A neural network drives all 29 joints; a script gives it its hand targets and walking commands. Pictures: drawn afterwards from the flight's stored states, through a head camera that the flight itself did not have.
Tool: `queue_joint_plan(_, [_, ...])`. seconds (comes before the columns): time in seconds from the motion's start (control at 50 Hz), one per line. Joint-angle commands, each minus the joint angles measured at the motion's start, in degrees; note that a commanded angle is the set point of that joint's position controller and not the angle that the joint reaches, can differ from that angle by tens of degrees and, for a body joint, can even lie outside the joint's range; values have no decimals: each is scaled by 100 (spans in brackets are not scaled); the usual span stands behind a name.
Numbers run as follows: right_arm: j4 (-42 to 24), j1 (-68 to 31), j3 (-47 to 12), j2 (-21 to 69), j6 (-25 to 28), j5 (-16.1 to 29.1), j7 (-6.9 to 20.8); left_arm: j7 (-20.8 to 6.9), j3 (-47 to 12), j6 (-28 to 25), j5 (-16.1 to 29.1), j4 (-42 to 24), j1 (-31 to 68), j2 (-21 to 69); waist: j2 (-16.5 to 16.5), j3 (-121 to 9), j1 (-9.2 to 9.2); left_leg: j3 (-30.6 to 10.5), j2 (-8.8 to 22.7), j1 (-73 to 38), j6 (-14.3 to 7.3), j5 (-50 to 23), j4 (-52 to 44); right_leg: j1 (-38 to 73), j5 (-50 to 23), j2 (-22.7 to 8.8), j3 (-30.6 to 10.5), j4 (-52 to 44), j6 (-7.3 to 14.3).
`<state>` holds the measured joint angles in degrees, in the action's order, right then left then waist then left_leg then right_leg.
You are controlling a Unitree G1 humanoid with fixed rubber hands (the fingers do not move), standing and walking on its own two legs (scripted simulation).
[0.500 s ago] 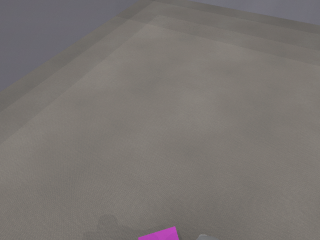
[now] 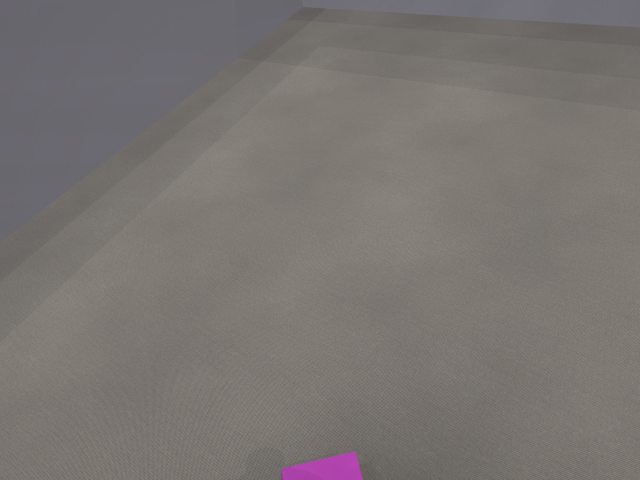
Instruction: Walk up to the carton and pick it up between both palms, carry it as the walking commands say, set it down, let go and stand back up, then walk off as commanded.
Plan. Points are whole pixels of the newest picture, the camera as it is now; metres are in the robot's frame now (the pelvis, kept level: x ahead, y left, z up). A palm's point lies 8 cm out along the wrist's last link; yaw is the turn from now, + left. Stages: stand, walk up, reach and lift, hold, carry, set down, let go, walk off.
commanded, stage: stand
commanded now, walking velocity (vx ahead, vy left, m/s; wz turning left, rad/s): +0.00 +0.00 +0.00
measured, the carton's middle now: out of the picture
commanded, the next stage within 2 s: none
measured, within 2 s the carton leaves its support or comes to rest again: rests again in 0.50 s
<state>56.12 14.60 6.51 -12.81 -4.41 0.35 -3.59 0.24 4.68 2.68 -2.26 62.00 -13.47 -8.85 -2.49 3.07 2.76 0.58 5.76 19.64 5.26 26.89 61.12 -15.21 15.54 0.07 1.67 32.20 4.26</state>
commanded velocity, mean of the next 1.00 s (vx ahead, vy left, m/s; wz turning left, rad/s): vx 0.00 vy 0.00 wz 0.00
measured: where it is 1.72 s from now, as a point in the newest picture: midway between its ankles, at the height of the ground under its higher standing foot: outside the picture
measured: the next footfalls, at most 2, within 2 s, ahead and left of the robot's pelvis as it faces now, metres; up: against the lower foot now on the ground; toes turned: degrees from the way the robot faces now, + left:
left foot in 0.36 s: +0.04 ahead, +0.22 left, +0.00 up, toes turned +3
right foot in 0.64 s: +0.01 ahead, -0.06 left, +0.00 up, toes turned -1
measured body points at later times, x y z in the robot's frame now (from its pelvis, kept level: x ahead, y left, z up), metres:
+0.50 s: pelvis -0.01 +0.09 +0.00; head +0.00 +0.11 +0.45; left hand -0.01 +0.33 -0.16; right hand +0.04 -0.16 -0.14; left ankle -0.01 +0.22 -0.74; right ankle +0.00 -0.06 -0.72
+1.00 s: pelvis -0.01 +0.06 +0.00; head +0.00 +0.05 +0.45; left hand +0.00 +0.29 -0.15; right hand +0.05 -0.17 -0.15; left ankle +0.00 +0.22 -0.74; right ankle -0.03 -0.06 -0.74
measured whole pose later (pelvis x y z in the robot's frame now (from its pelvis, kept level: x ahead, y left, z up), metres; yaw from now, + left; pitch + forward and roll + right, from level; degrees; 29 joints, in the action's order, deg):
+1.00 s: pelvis -0.01 +0.06 +0.00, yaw +1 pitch +1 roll +0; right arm 56.4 14.7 6.5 -9.7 -0.9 0.3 -1.8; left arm 1.6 4.7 0.0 -1.7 63.2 -14.6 -6.6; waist -1.8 -1.0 2.8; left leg 0.6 4.0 14.2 2.9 13.6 26.9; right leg -11.6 16.9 -1.1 1.8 27.5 -0.4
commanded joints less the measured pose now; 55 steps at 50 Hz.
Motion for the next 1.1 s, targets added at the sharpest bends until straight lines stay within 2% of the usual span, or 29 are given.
queue_joint_plan(0.0, [-268,-409,20,-320,74,-176,72,176,-9,-142,118,-336,-173,-1089,1404,-11,-13,10,-165,733,-106,-349,-51,365,-169,-1033,-1330,-1978,116])
queue_joint_plan(0.04, [-255,-459,-32,-350,55,-184,70,220,-45,-139,107,-366,-17,-901,1251,-13,-60,201,-214,702,-10,-246,-393,433,67,-920,-1335,-2035,327])
queue_joint_plan(0.06, [-257,-380,19,-494,85,-158,73,198,-105,-109,154,-350,0,-816,1515,168,-117,69,-189,525,-24,-200,-425,38,-6,-938,-1219,-1997,415])
queue_joint_plan(0.08, [-272,-516,-60,-259,125,-218,71,218,-39,-122,137,-309,52,-820,1112,210,-140,65,-111,371,-119,-148,-562,-102,-66,-1066,-1345,-2037,481])
queue_joint_plan(0.12, [-226,-345,-34,-363,86,-181,92,180,-105,-136,98,-272,-4,-762,894,-50,-162,104,-315,261,-70,-69,-913,194,290,-986,-1457,-2092,399])
queue_joint_plan(0.18, [-242,-233,-167,-48,112,-138,126,155,29,-202,97,-150,-86,-988,1222,-90,-116,169,-207,4,-84,85,-1720,247,326,-1067,-1391,-1955,471])
queue_joint_plan(0.24, [12,347,-321,351,266,-115,123,105,-22,-197,86,-145,157,-766,1124,-275,-441,236,-165,-969,-185,-1001,-3110,-270,-459,-1011,-1165,-1536,283])
queue_joint_plan(0.28, [154,953,-260,-62,357,-189,157,91,-10,-140,170,-99,-42,-737,216,-332,-692,-61,61,-1647,-285,-2159,-3605,-819,-152,-672,-812,-1042,-88])
queue_joint_plan(0.3, [264,916,-239,-206,367,-217,135,103,-10,-111,175,-105,-63,-474,-518,-84,-586,-841,634,-891,-457,-970,-4396,-618,358,-320,-516,-670,-292])
queue_joint_plan(0.32, [22,340,-322,-280,378,-291,153,75,15,-38,250,-74,-281,-458,-791,180,-241,-1583,1020,75,-579,344,-5257,-46,97,-62,-249,-484,-429])
queue_joint_plan(0.34, [-106,158,-204,-642,356,-254,183,18,-36,14,148,24,-378,-340,-994,321,-179,-1891,1175,549,-608,1263,-5508,112,357,-37,-235,-168,-478])
queue_joint_plan(0.36, [8,165,-289,-431,371,-170,150,-24,25,18,114,-7,-524,-370,-877,281,-78,-1775,1029,395,-576,1256,-5559,75,421,-7,-259,-90,-437])
queue_joint_plan(0.38, [-10,-72,-254,-545,421,-176,124,-5,-56,11,47,81,-522,-204,-1367,230,-104,-1459,967,266,-667,595,-5427,174,445,-40,-159,273,-432])
queue_joint_plan(0.44, [20,246,-275,-299,471,-216,146,-40,-112,-67,43,144,-400,-45,-611,-93,-299,-921,584,-395,-782,-940,-5001,29,539,85,36,593,-467])
queue_joint_plan(0.5, [55,354,-265,-251,552,-168,136,31,-85,-122,107,74,-390,-288,-904,-495,-313,-826,645,-1379,-869,-2723,-4450,-303,458,-49,-139,-158,-443])
queue_joint_plan(0.54, [-10,248,-333,-10,514,-149,138,125,-142,-228,125,44,-441,-387,-547,-546,-249,-807,594,-1302,-828,-3398,-4284,67,-146,-167,-280,-797,-456])
queue_joint_plan(0.58, [-20,140,-244,-316,507,-130,130,182,-134,-301,129,37,-516,-510,-261,-627,-188,-417,308,-1267,-624,-3393,-4006,494,-1418,-477,-461,-1121,-397])
queue_joint_plan(0.6, [-28,157,-242,-103,543,-123,135,189,-110,-276,112,31,-438,-641,348,-611,-257,-354,178,-1087,-521,-2761,-3940,578,-1627,-536,-562,-1237,-376])
queue_joint_plan(0.62, [-82,82,-220,-214,490,-144,164,143,-96,-257,130,84,-495,-744,509,-617,-274,-267,138,-1153,-558,-2051,-3988,562,-1631,-551,-476,-1257,-431])
queue_joint_plan(0.66, [-92,79,-274,-87,428,-163,181,123,-128,-265,81,-35,-297,-653,-17,-475,-303,-171,-1,-1010,-488,-1523,-4126,362,-913,-581,-565,-1297,-356])
queue_joint_plan(0.7, [-37,231,-253,-59,451,-188,216,210,-196,-304,136,32,-338,-535,585,-172,-372,-239,130,-967,-424,-2612,-4051,422,-1527,-674,-542,-1225,-296])
queue_joint_plan(0.72, [-77,139,-246,-114,423,-135,231,154,-197,-370,122,-87,-255,-567,321,-285,-362,-195,111,-1104,-460,-2763,-3922,395,-1702,-655,-573,-1330,-283])
queue_joint_plan(0.8, [-3,326,-225,-181,374,-115,164,170,-219,-409,148,20,-587,-452,795,-144,-278,-83,-8,-1000,-399,-2103,-4033,358,-1137,-788,-810,-1551,-227])
queue_joint_plan(0.9, [7,264,-257,25,407,-160,162,200,-47,-348,73,-29,-452,-651,443,-167,-296,-197,7,-1023,-421,-2066,-4018,293,-837,-594,-647,-1549,-296])
queue_joint_plan(0.94, [-44,345,-303,79,458,-136,194,216,-86,-348,111,96,-528,-448,720,-300,-387,-209,32,-967,-432,-2233,-4069,527,-1094,-615,-551,-1434,-267])
queue_joint_plan(0.98, [-49,234,-268,-63,427,-115,144,178,-157,-402,135,44,-633,-205,303,-365,-214,-188,58,-1154,-401,-2450,-3998,386,-1366,-555,-499,-1316,-312])
queue_joint_plan(1.02, [1,221,-267,37,444,-166,137,173,-140,-438,113,-33,-247,-331,614,-390,-391,-122,63,-1043,-432,-2326,-3993,487,-1266,-532,-520,-1296,-270])
queue_joint_plan(1.06, [-13,294,-250,-65,476,-146,175,166,-148,-398,138,6,-363,-388,474,-450,-321,-169,72,-1012,-450,-2432,-3993,560,-1485,-547,-440,-1162,-288])
queue_joint_plan(1.08, [12,229,-287,52,443,-171,170,161,-108,-398,117,-73,-295,-436,37,-537,-275,-88,-17,-1050,-440,-2570,-3999,636,-1649,-541,-440,-1167,-329])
